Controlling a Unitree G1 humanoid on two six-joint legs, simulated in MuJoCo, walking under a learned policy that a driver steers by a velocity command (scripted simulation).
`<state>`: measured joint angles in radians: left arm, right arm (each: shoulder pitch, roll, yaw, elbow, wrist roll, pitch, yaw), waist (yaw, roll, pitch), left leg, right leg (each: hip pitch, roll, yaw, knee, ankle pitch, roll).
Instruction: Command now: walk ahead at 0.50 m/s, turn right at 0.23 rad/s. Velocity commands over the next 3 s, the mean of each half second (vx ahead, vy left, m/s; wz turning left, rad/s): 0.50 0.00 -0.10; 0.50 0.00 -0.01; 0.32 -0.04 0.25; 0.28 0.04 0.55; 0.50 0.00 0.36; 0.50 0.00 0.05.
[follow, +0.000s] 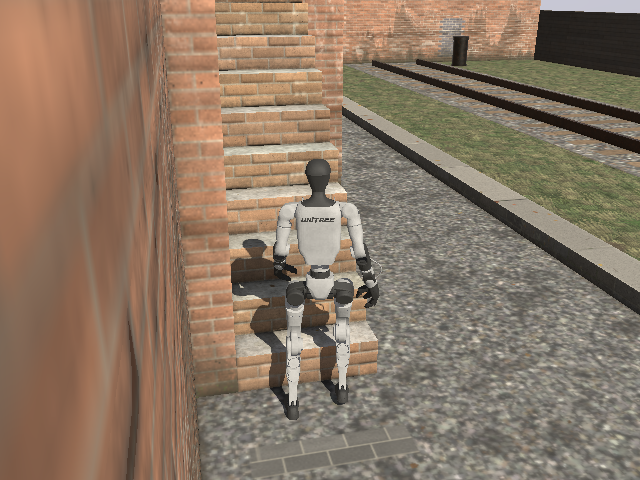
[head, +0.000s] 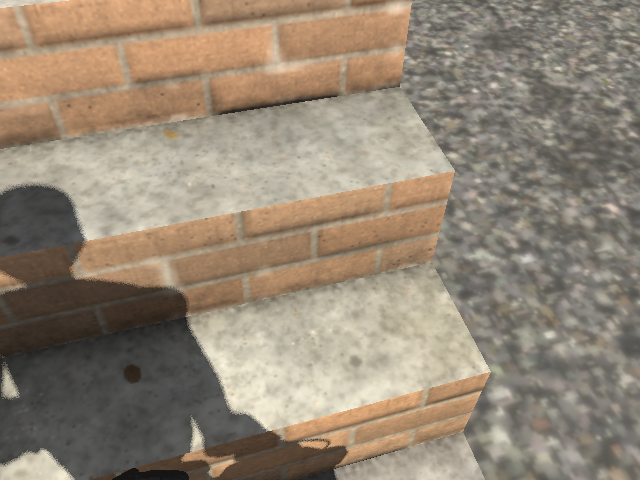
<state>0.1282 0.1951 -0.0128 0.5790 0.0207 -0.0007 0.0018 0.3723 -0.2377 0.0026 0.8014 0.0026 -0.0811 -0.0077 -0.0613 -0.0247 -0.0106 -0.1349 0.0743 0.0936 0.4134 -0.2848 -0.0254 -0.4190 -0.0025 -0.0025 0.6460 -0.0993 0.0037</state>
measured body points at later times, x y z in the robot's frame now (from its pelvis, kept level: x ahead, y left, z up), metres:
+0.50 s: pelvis +0.14 +0.05 +0.04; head +0.17 +0.04 +0.49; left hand +0.09 +0.28 -0.11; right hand +0.37 -0.10 -0.03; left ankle +0.24 +0.15 -0.53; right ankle +0.06 -0.11 -0.71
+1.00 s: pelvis +0.26 +0.02 +0.22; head +0.24 +0.04 +0.66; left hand +0.37 +0.22 +0.07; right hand +0.20 -0.18 +0.07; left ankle +0.24 +0.15 -0.53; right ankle +0.34 -0.13 -0.31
